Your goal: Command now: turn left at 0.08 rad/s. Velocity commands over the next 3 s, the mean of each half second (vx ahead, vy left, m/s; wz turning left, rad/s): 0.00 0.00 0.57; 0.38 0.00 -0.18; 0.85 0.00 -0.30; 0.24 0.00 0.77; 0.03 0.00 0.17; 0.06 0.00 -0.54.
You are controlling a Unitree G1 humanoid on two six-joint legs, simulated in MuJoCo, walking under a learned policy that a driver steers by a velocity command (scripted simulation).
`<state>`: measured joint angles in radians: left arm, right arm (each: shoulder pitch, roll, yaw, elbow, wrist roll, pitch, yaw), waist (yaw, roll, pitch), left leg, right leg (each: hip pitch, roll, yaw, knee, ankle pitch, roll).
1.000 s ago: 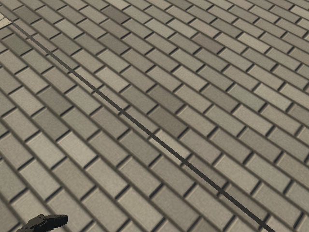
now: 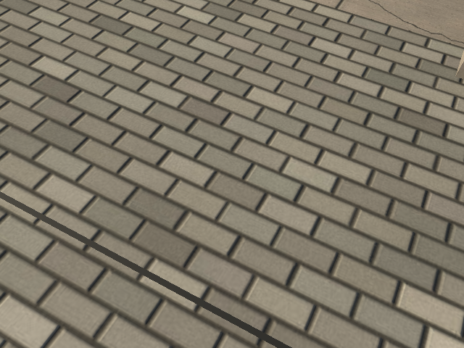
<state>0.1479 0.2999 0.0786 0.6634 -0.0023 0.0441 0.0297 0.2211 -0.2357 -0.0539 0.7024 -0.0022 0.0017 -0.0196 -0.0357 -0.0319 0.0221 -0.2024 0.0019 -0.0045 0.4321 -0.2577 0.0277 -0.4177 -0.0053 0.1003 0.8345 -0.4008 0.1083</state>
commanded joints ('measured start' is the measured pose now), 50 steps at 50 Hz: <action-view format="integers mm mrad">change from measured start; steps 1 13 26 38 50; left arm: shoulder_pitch -27 -83 -154 -28 -39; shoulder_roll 60 85 110 117 69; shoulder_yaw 11 30 35 38 23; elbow -71 -67 -84 6 -17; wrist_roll -1 19 -5 -33 42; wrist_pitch -21 -43 -52 -61 -12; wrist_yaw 0 23 -8 -27 -134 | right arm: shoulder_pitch -19 -7 109 66 89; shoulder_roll -206 -131 -301 -198 -197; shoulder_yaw -47 -56 -94 -44 -48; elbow -46 -90 -177 -71 14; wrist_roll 23 28 -29 -16 -44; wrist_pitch -7 62 2 -67 -99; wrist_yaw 13 -1 27 -17 1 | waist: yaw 19 24 -64 -19 33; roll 235 -138 215 162 127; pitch -43 -45 -204 -3 97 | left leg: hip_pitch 40 -413 211 231 197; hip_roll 168 67 379 334 357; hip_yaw -213 3 -461 -273 118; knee -51 663 -76 -331 -392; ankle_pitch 509 -130 565 -396 -314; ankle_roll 192 -138 339 165 81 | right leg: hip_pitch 119 281 -311 -465 -500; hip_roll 54 -279 -33 -59 -124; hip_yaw -103 -68 -53 19 -94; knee -290 -520 489 234 187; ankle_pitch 77 543 -263 214 320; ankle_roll -9 -305 -43 -76 -116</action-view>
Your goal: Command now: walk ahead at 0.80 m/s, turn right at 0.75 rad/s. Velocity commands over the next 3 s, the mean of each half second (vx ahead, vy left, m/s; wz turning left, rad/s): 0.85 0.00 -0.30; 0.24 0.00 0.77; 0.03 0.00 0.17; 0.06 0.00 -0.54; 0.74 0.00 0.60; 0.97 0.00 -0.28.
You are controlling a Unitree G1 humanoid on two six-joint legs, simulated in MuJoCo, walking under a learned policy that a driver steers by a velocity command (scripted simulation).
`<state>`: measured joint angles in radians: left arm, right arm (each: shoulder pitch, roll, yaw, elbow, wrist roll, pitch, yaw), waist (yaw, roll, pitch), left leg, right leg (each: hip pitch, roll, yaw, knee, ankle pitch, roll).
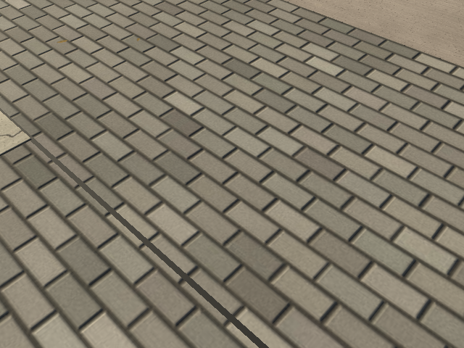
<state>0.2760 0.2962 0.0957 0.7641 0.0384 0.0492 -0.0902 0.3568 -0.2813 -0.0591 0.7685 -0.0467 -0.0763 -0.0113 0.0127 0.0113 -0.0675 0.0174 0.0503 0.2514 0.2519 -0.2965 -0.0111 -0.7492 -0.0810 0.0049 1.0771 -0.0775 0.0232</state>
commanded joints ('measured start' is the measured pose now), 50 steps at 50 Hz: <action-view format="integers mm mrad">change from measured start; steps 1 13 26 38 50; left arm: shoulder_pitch -186 225 -31 -135 -283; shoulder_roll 72 276 130 120 74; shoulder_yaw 2 51 -31 -32 -19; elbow -126 -6 -43 -228 -205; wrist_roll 1 4 -23 -30 -43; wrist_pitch -17 -64 -156 -125 -123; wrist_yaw -17 76 166 106 113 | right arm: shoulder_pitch -40 -190 -189 -143 -138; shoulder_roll -152 -121 -52 -156 -123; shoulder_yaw -45 2 7 -52 -76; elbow -42 -112 -14 -167 -223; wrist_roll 0 33 115 74 72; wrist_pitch -22 -21 -19 6 123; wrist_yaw -9 29 72 26 -48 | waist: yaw -19 131 -37 74 -41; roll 88 -112 -90 -164 175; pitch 198 -42 115 63 -75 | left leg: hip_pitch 1 -885 -554 -306 -190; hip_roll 311 24 -99 66 -67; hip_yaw -110 -258 -79 -894 -795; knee -219 1291 436 -33 224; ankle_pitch -261 -54 515 277 327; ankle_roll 116 41 47 368 141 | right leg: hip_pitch -156 991 718 160 351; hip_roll -58 -230 -4 122 166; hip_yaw -20 639 -256 195 180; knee -98 -859 -782 230 -546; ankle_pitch -20 -528 878 -364 -52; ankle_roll -52 -277 45 31 54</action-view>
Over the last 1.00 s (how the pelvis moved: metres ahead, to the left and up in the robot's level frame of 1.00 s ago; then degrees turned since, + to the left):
0.09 0.04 0.00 13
